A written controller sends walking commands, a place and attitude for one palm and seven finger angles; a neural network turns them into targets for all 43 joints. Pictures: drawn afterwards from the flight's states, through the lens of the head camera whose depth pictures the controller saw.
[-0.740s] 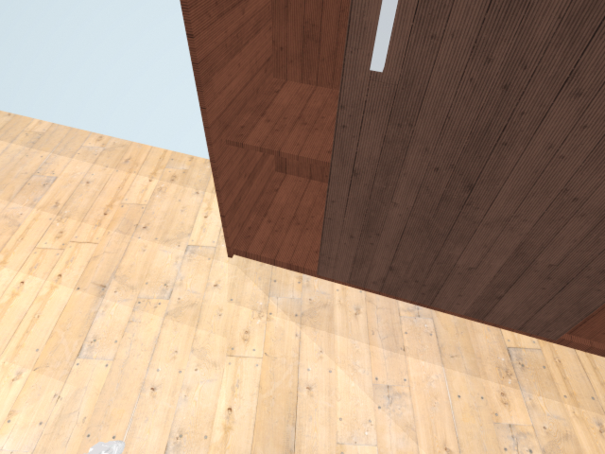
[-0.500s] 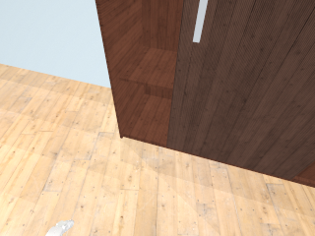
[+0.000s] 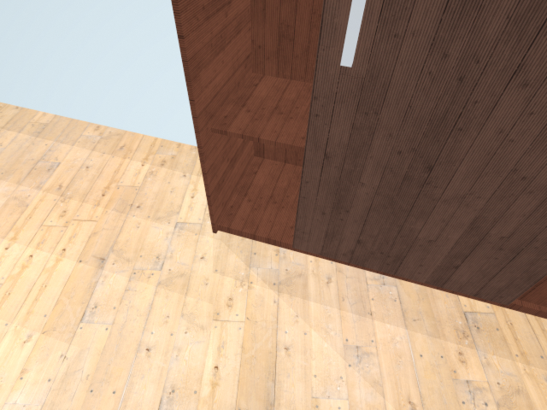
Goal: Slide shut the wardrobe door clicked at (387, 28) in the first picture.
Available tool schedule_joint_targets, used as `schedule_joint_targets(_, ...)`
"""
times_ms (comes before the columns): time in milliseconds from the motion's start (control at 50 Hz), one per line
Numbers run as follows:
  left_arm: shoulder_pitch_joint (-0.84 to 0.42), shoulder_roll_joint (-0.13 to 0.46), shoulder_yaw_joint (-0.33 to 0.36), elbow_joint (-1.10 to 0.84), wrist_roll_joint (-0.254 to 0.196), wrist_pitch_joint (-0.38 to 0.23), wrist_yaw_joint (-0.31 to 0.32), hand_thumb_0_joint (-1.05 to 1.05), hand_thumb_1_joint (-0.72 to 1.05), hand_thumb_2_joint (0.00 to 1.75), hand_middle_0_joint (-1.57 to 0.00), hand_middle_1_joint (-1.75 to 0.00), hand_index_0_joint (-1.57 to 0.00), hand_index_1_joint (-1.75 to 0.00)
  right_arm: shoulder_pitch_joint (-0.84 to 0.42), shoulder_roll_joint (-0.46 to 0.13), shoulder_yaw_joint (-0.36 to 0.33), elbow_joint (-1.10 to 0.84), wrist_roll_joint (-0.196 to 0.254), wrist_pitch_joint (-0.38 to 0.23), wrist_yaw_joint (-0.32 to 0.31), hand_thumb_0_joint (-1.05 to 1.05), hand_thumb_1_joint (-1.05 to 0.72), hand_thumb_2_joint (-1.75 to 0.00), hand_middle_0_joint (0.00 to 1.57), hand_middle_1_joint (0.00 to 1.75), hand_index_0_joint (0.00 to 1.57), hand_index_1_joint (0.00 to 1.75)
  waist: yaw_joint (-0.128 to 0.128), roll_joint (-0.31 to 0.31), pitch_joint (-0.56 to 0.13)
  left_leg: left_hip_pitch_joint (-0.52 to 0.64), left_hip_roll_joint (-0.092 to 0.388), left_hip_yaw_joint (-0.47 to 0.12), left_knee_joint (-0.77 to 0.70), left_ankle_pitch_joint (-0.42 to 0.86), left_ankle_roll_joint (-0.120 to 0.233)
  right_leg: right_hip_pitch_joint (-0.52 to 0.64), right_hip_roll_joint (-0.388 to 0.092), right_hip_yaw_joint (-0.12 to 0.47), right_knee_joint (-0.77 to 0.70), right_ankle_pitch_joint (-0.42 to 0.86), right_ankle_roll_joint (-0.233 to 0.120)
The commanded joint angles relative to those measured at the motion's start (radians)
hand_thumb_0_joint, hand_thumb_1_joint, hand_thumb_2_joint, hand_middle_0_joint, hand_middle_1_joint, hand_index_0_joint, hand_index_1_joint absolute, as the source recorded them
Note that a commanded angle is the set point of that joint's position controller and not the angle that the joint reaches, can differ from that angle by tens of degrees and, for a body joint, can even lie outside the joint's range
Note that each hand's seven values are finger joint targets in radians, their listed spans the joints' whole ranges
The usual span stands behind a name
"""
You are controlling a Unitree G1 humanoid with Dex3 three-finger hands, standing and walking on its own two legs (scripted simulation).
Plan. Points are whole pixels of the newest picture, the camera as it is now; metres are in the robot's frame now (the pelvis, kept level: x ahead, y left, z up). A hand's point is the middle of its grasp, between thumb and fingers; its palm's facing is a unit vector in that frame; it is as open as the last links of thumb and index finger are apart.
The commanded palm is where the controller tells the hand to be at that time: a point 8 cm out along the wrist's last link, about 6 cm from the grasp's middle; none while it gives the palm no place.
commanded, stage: stand and wait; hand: right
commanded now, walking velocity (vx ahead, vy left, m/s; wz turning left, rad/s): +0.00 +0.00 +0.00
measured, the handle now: out of the picture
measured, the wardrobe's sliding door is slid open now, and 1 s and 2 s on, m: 0.36 0.36 0.36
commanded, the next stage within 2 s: look at it before walking up in 0.20 s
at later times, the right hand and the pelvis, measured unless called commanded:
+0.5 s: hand out of the picture +0.07 -0.25 -0.16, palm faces -0.03 +0.95 -0.33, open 7.4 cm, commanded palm none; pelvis +0.00 -0.01 +0.00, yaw +0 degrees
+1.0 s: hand out of the picture +0.07 -0.25 -0.15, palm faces -0.01 +0.94 -0.34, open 7.4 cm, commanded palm none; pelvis +0.00 -0.01 +0.00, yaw -1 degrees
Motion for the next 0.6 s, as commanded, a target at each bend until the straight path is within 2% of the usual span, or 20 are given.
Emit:
schedule_joint_targets(0, -0.057, 0.195, 0.038, -0.066, 0.001, -0.023, 0.017, 0.0, 0.9, 0.9, -0.2, -0.3, -0.2, -0.3, -0.052, -0.204, -0.044, -0.064, 0.001, -0.024, -0.012, 0.0, -0.9, -0.9, 0.2, 0.3, 0.2, 0.3, 0.002, 0.023, -0.053, -0.002, 0.122, -0.11, -0.09, 0.116, 0.027, -0.001, -0.098, 0.081, -0.056, 0.119, -0.037)
schedule_joint_targets(180, -0.053, 0.194, 0.038, -0.063, 0.002, -0.024, 0.014, 0.0, 0.9, 0.9, -0.2, -0.3, -0.2, -0.3, -0.055, -0.201, -0.042, -0.065, -0.002, -0.022, -0.01, 0.0, -0.9, -0.9, 0.2, 0.3, 0.2, 0.3, 0.003, 0.02, -0.041, -0.021, 0.118, -0.113, -0.106, 0.052, 0.023, -0.009, -0.098, 0.088, -0.07, 0.085, -0.039)
schedule_joint_targets(460, -0.059, 0.2, 0.038, -0.063, -0.001, -0.031, 0.016, 0.0, 0.9, 0.9, -0.2, -0.3, -0.2, -0.3, -0.05, -0.201, -0.044, -0.065, -0.002, -0.025, -0.011, 0.0, -0.9, -0.9, 0.2, 0.3, 0.2, 0.3, 0.002, 0.004, -0.08, 0.02, 0.121, -0.096, -0.084, 0.166, 0.021, 0.012, -0.106, 0.091, -0.068, 0.169, -0.041)
schedule_joint_targets(580, -0.067, 0.2, 0.038, -0.061, -0.002, -0.029, 0.015, 0.0, 0.9, 0.9, -0.2, -0.3, -0.2, -0.3, -0.048, -0.203, -0.042, -0.06, -0.003, -0.024, -0.011, 0.0, -0.9, -0.9, 0.2, 0.3, 0.2, 0.3, 0.002, 0.012, -0.061, 0.01, 0.12, -0.097, -0.094, 0.146, 0.018, 0.012, -0.105, 0.092, -0.077, 0.15, -0.041)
